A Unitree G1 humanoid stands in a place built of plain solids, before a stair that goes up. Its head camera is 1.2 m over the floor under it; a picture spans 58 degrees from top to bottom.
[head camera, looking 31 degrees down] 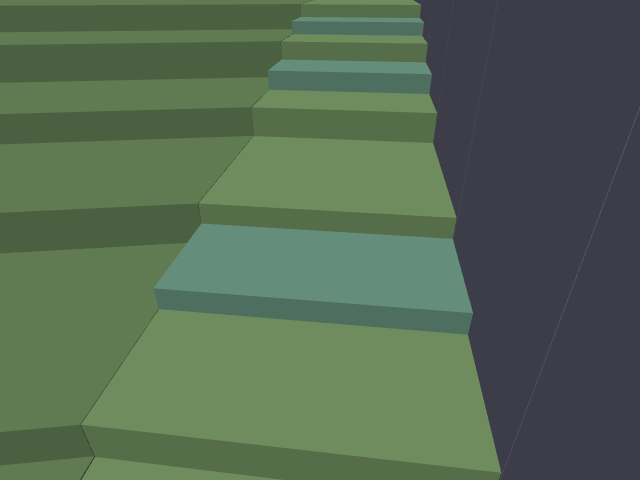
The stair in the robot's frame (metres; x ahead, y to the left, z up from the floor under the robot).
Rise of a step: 0.10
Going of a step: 0.49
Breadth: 1.12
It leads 7 degrees to the right of straight ahead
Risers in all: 3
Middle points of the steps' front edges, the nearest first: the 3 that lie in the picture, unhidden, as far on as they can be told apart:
0.69 0.10 0.15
1.18 0.04 0.25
1.67 -0.01 0.35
